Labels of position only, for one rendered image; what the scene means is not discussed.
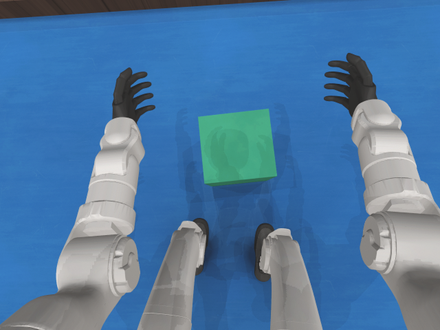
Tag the robot left forearm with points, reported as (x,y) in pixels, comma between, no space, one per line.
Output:
(113,185)

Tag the robot right upper arm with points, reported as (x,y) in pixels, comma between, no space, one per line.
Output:
(405,249)

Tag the robot left upper arm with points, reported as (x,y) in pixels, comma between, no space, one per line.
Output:
(94,272)

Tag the carton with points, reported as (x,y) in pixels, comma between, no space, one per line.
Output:
(237,148)

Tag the left robot thigh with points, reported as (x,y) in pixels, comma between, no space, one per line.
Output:
(170,304)

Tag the left robot hand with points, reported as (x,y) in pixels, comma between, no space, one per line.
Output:
(124,104)

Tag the robot right forearm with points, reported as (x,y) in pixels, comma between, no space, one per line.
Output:
(388,167)

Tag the robot left foot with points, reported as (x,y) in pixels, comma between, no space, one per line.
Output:
(202,223)

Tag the right robot hand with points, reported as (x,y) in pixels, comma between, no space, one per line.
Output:
(360,82)

